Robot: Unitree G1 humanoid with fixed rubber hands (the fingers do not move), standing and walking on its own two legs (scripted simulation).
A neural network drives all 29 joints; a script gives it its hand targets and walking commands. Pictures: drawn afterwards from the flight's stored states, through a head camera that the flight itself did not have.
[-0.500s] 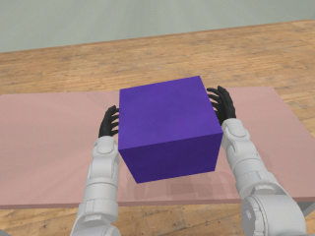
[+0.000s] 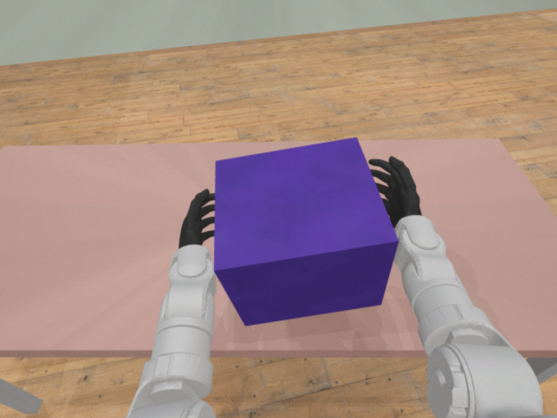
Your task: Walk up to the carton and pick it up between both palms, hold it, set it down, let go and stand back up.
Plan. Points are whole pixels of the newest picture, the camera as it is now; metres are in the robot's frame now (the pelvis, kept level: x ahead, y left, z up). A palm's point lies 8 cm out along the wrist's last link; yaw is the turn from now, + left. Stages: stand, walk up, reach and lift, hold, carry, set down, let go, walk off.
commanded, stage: set down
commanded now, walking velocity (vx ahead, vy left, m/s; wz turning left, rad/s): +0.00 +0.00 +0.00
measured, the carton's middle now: (299, 234) +0.39 +0.00 +0.05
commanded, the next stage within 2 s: none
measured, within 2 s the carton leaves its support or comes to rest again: neither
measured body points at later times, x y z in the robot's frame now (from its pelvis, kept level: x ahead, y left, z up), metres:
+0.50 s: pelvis +0.00 -0.01 +0.00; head +0.06 -0.01 +0.44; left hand +0.38 +0.15 +0.02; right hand +0.42 -0.16 +0.05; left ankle -0.02 +0.12 -0.75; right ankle -0.02 -0.13 -0.75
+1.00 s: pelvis +0.02 -0.02 -0.01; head +0.13 -0.02 +0.43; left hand +0.39 +0.15 -0.02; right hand +0.45 -0.16 +0.01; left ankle -0.02 +0.12 -0.74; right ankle -0.02 -0.13 -0.75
